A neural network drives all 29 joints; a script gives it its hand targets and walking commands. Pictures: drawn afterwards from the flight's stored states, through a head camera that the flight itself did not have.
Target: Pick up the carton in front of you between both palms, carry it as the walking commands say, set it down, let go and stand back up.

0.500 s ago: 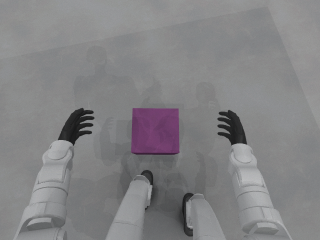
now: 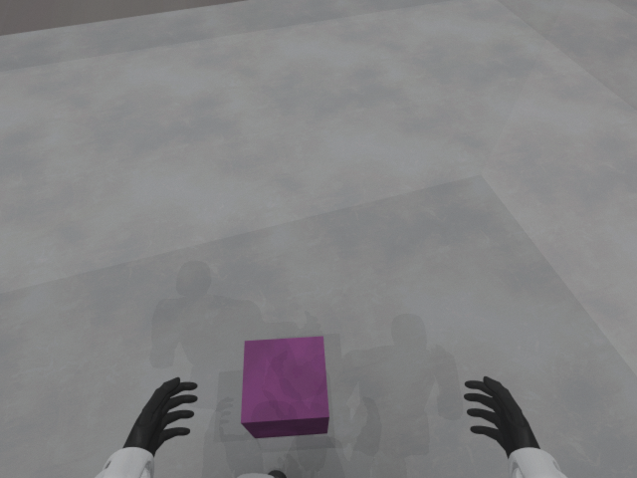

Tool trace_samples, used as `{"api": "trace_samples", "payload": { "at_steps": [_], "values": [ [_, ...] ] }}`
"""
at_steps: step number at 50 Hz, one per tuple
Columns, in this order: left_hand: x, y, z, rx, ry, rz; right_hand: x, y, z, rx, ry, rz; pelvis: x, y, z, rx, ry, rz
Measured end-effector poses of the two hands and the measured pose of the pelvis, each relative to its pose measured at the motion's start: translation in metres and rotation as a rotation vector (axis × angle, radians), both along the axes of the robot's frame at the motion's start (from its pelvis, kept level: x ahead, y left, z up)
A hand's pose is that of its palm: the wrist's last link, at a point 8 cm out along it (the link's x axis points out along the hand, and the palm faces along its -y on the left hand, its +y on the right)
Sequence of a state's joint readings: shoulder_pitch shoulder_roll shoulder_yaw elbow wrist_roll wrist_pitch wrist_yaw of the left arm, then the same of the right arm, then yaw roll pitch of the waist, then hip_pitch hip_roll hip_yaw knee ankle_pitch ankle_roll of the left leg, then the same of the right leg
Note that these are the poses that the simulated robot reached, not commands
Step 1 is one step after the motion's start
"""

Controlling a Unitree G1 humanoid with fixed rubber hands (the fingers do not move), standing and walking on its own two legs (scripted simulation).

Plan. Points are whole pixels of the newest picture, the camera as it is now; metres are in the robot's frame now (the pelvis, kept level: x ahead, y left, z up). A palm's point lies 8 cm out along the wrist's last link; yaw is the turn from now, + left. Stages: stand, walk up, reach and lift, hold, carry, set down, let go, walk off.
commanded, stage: let go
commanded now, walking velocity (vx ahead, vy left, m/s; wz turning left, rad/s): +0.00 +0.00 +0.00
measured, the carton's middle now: (287, 389) +0.36 +0.11 -0.65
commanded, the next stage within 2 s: stand in 0.42 s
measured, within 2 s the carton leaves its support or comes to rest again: neither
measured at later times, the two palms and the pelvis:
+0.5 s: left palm (125, 436) +0.16 +0.27 -0.08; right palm (519, 449) +0.17 -0.23 -0.08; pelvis +0.01 +0.00 -0.01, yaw +0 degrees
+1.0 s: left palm (93, 452) +0.15 +0.31 -0.10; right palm out of the picture +0.14 -0.27 -0.09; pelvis +0.02 +0.03 +0.00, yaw -2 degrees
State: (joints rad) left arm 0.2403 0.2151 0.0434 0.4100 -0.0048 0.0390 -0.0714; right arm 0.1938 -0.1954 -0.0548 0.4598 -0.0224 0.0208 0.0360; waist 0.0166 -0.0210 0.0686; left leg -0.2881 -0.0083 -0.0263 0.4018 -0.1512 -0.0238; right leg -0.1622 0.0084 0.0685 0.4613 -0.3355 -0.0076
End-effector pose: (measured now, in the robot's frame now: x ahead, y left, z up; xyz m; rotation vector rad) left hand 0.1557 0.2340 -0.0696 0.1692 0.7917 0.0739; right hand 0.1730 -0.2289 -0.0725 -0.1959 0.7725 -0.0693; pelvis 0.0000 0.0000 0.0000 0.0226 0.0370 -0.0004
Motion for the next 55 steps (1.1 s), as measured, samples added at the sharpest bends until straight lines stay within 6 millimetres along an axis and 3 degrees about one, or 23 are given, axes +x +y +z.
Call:
{"api": "trace_samples", "payload": {
  "at_steps": [7, 15, 23, 28, 33, 55],
  "values": [
    [0.011, -0.014, 0.0, -0.005, -0.001, -0.014, -0.009, -0.018, 0.008, 0.001, 0.013, -0.015, 0.005, -0.013, 0.0, 0.007, -0.07, -0.001],
    [0.014, -0.01, 0.0, 0.0, 0.009, -0.007, 0.002, -0.011, 0.008, 0.011, 0.014, -0.007, 0.011, -0.01, 0.0, 0.008, -0.09, -0.002],
    [0.011, 0.019, -0.002, 0.078, 0.028, 0.038, 0.0, 0.001, -0.004, -0.041, 0.042, 0.004, 0.014, 0.002, -0.004, -0.004, -0.056, 0.006],
    [0.002, 0.048, -0.015, 0.137, 0.046, 0.042, -0.014, -0.02, -0.012, -0.144, 0.114, -0.026, 0.016, 0.009, -0.008, -0.018, -0.039, -0.002],
    [-0.006, 0.064, -0.027, 0.153, 0.096, 0.031, -0.024, -0.039, -0.008, -0.202, 0.147, -0.073, 0.019, 0.017, -0.009, -0.021, -0.035, -0.012],
    [-0.015, 0.081, -0.033, 0.197, 0.176, -0.001, -0.045, -0.038, -0.018, -0.194, 0.221, -0.127, 0.019, 0.028, -0.004, -0.02, -0.05, -0.026]
  ]
}}
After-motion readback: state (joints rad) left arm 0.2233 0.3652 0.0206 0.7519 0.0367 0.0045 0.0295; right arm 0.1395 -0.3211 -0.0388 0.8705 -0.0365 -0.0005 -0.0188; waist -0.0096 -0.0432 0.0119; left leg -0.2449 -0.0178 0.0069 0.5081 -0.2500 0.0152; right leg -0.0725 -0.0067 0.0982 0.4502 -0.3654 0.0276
